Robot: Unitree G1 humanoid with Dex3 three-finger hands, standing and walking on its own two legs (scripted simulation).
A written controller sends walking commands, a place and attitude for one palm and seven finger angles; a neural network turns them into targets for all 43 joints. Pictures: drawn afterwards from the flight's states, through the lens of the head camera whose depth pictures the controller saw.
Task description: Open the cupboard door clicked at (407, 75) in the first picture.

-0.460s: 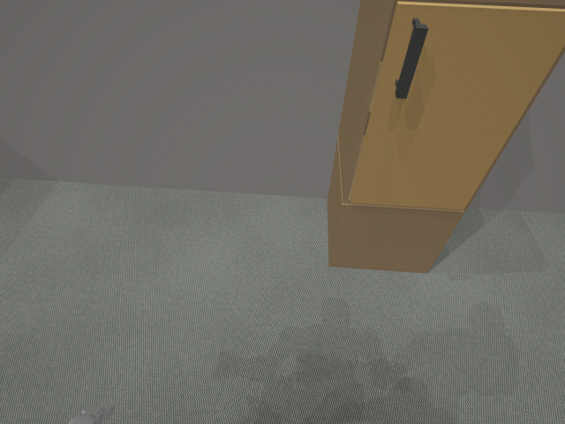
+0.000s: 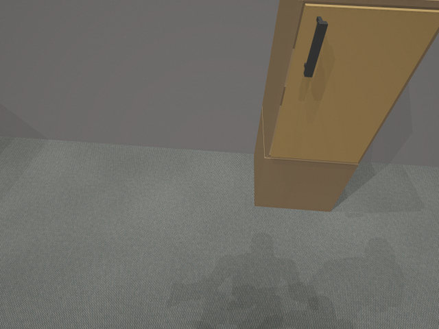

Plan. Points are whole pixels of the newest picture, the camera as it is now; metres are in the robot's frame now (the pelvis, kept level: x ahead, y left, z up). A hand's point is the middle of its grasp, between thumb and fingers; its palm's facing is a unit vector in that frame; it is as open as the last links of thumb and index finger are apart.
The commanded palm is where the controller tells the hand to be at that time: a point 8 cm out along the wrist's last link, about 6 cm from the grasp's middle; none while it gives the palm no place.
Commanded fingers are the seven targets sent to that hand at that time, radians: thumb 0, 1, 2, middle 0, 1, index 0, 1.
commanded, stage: stand and wait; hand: left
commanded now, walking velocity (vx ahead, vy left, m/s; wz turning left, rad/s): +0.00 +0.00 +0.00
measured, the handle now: (313, 47) +0.83 -0.22 +0.14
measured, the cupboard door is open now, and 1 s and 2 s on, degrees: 0 0 0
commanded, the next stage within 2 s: look at it before walking up in 0.36 s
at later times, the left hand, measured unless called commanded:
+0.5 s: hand out of the picture +0.07 +0.24 -0.15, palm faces -0.03 -0.94 -0.34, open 7.4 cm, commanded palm none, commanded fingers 0.00 0.90 0.90 -0.20 -0.30 -0.20 -0.30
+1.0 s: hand out of the picture +0.08 +0.24 -0.15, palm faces -0.03 -0.94 -0.34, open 7.4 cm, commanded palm none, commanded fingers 0.00 0.90 0.90 -0.20 -0.30 -0.20 -0.30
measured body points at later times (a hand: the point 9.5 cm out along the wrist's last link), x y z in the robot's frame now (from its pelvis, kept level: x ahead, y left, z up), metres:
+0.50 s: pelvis -0.01 -0.01 +0.00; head -0.01 -0.01 +0.45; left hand +0.07 +0.29 -0.13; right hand +0.06 -0.30 -0.13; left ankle +0.00 +0.11 -0.74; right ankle +0.00 -0.13 -0.74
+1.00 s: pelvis +0.00 -0.01 +0.00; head +0.01 -0.01 +0.45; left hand +0.08 +0.29 -0.13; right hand +0.08 -0.30 -0.13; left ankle +0.00 +0.11 -0.74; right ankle +0.00 -0.13 -0.74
